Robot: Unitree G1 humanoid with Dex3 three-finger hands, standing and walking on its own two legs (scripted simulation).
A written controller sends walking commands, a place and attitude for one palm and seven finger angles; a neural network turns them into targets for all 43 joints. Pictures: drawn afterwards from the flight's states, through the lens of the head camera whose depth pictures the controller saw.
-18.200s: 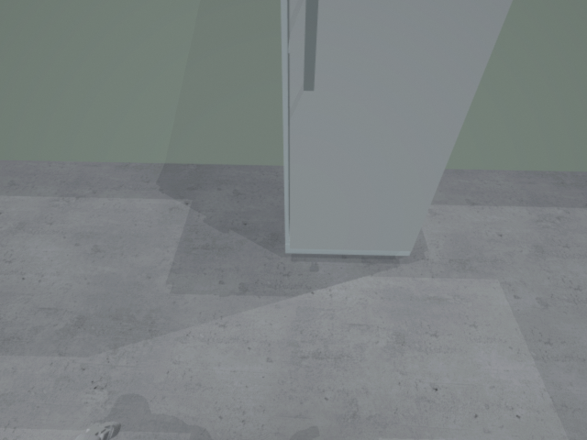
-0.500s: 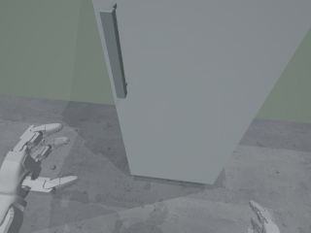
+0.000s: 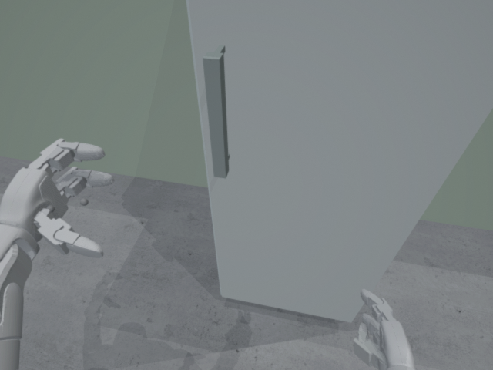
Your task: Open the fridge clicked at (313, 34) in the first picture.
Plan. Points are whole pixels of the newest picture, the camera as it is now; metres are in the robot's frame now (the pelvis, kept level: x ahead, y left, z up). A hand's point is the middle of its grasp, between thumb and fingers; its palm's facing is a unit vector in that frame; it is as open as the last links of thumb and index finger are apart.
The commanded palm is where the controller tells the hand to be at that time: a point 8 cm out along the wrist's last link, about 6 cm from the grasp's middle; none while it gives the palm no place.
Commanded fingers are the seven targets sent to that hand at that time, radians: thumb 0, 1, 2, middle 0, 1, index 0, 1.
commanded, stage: raise the hand to about handle height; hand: left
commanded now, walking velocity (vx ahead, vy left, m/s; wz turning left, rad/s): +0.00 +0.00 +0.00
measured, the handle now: (221, 117) +0.50 +0.13 +0.17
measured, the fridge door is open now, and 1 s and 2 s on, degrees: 0 0 0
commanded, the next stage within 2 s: move the hooked fingers beside the handle in 0.60 s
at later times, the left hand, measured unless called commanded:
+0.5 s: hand (88, 189) +0.27 +0.26 +0.19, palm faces +0.08 -0.99 -0.07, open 14.0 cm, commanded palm +0.24 +0.30 +0.20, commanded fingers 0.00 -0.50 0.30 -0.30 -1.20 -0.30 -1.20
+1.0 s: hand (116, 178) +0.30 +0.24 +0.19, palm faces +0.02 -1.00 -0.06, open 14.0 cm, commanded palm +0.27 +0.29 +0.20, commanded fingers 0.00 -0.50 0.30 -0.30 -1.20 -0.30 -1.20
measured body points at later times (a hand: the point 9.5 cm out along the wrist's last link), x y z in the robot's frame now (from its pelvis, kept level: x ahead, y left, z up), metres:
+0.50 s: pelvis -0.01 -0.01 +0.00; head -0.04 -0.02 +0.45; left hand +0.26 +0.31 +0.20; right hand +0.18 -0.25 -0.06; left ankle -0.02 +0.10 -0.74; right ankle +0.01 -0.11 -0.74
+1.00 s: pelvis -0.01 -0.02 +0.00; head -0.03 -0.03 +0.45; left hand +0.30 +0.29 +0.19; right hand +0.18 -0.25 -0.07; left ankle -0.02 +0.10 -0.74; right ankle +0.01 -0.11 -0.74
